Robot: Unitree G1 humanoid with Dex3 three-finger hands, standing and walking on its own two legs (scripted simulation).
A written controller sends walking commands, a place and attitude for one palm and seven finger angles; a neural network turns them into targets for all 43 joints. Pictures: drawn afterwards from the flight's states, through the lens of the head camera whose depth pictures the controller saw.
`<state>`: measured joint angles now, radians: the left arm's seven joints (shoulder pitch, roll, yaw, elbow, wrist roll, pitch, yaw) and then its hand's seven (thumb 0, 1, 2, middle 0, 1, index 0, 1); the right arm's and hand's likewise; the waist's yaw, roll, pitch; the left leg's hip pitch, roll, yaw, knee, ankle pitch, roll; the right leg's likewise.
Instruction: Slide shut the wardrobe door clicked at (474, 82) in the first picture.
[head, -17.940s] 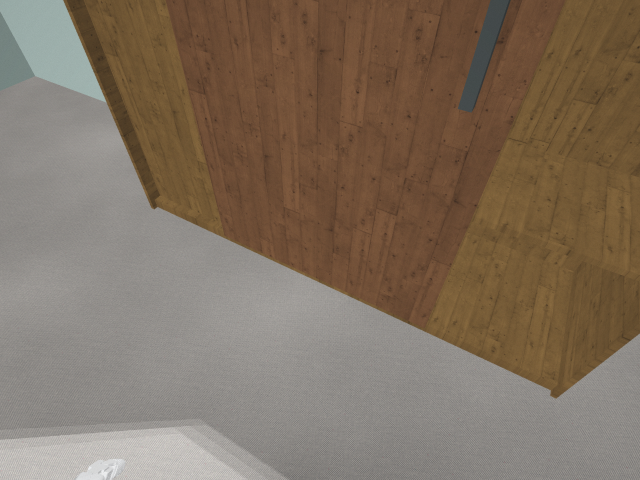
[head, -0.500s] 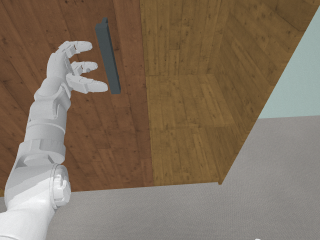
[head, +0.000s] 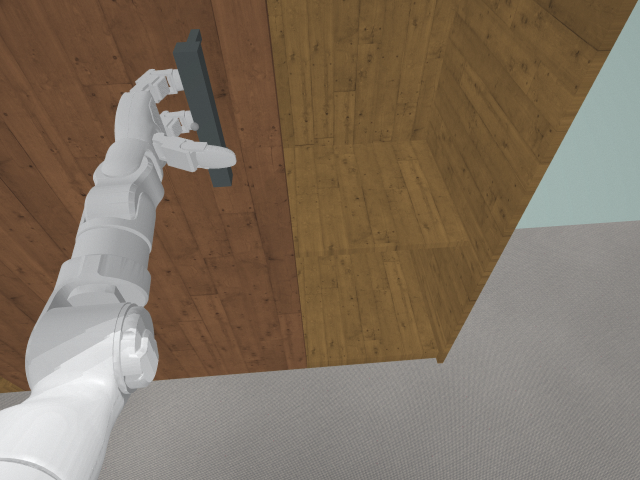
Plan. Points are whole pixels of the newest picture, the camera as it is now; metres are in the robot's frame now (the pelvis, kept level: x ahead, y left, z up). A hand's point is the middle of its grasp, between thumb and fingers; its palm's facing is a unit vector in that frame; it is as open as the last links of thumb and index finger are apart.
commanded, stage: feel for the door with the fingertips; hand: left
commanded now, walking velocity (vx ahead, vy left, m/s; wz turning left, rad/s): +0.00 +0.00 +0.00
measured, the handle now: (209, 113) +0.52 +0.13 +0.21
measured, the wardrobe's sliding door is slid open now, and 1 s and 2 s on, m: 0.43 0.43 0.43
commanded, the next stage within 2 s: slide the fingers in behind the handle in 0.02 s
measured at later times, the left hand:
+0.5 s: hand (184, 133) +0.47 +0.15 +0.21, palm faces +0.06 -1.00 +0.00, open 14.0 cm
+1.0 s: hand (196, 133) +0.46 +0.13 +0.22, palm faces +0.06 -1.00 +0.01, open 14.0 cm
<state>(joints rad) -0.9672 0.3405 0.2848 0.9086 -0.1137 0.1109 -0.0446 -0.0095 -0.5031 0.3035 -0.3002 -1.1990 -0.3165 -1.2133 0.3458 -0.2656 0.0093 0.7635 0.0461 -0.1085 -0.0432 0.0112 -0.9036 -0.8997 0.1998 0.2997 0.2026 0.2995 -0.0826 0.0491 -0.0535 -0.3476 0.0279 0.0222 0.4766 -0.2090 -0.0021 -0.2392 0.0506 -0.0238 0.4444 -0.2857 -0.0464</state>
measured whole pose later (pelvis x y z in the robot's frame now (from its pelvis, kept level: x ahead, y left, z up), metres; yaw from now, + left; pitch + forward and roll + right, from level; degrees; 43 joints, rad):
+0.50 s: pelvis -0.01 +0.00 +0.00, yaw +0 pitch +4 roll -1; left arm -0.94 0.36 0.27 0.87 -0.12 0.12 -0.06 -0.01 -0.50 0.30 -0.30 -1.20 -0.30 -1.20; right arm 0.34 -0.27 0.00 0.76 0.05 -0.12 -0.04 0.01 -0.90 -0.90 0.20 0.30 0.20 0.30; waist -0.08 0.04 -0.05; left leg -0.36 0.03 0.02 0.48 -0.20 0.00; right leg -0.24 0.05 -0.02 0.44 -0.27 -0.04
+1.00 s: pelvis -0.01 +0.01 +0.00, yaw +0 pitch +3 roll -1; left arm -0.95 0.28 0.23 0.85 -0.12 0.14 0.01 -0.01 -0.50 0.30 -0.30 -1.20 -0.30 -1.20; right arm 0.30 -0.25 0.02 0.76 0.05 -0.12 -0.04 0.01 -0.90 -0.90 0.20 0.30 0.20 0.30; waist -0.07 0.04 -0.05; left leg -0.34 0.02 0.02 0.48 -0.20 0.01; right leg -0.22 0.04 -0.02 0.44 -0.27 -0.04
